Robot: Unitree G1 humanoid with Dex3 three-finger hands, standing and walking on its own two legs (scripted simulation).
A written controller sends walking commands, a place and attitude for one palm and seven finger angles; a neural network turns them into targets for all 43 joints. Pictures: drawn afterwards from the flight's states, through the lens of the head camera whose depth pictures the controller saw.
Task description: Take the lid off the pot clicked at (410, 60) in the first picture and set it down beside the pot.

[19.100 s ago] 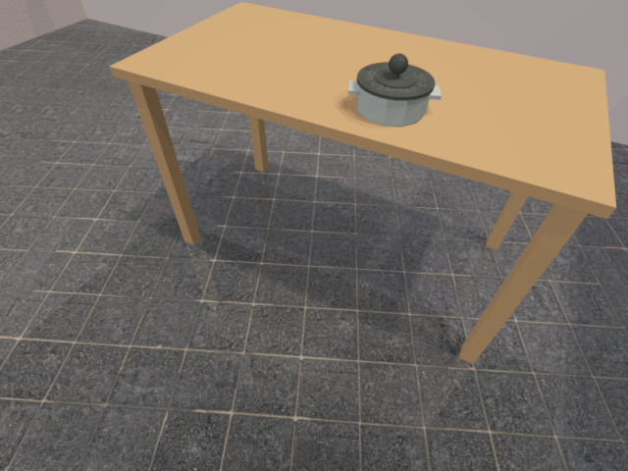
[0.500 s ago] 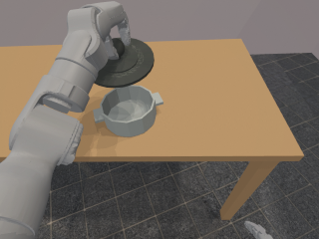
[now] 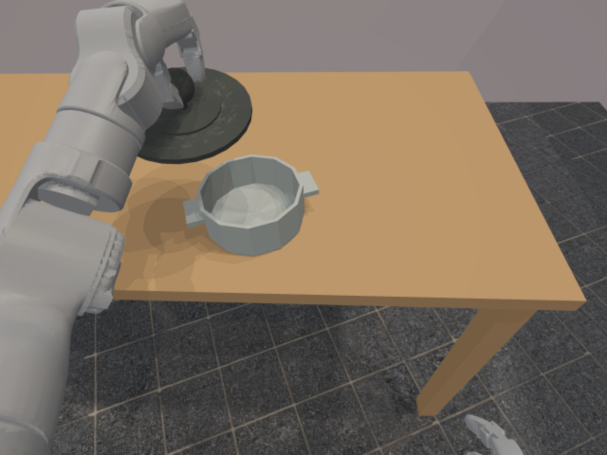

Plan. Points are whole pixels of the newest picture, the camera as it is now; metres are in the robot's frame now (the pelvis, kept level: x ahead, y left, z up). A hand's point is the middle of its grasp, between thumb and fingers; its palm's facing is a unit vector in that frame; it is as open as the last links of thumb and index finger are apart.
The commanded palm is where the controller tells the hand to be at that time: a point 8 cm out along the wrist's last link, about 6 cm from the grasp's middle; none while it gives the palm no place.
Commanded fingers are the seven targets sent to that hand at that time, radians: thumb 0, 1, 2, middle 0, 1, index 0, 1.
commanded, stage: move the lid sideways beside the pot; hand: left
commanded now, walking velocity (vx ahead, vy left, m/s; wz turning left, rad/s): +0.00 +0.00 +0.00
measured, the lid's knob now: (176, 86) +0.50 +0.16 +0.24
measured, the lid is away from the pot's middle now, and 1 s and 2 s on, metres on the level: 0.07 0.19 0.22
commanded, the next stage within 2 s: lower the lid onto the table in 1.44 s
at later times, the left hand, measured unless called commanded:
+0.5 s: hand (107, 85) +0.47 +0.22 +0.26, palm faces -0.21 -0.06 -0.98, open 7.4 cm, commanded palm +0.47 +0.22 +0.33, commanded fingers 0.00 0.70 0.86 -0.95 -1.10 -0.89 -1.06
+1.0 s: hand (70, 84) +0.48 +0.27 +0.26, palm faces -0.21 -0.08 -0.97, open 7.4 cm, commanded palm +0.48 +0.27 +0.33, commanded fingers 0.00 0.70 0.86 -0.95 -1.10 -0.89 -1.06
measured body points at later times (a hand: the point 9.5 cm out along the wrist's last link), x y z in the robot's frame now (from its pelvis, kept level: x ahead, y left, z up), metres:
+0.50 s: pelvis +0.00 +0.01 +0.00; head +0.03 +0.00 +0.45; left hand +0.48 +0.22 +0.32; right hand +0.11 -0.26 -0.12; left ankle +0.01 +0.09 -0.74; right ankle -0.01 -0.12 -0.74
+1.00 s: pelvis +0.01 +0.01 +0.00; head +0.04 +0.00 +0.45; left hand +0.48 +0.27 +0.32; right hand +0.09 -0.26 -0.12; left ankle +0.01 +0.09 -0.74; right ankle -0.01 -0.12 -0.74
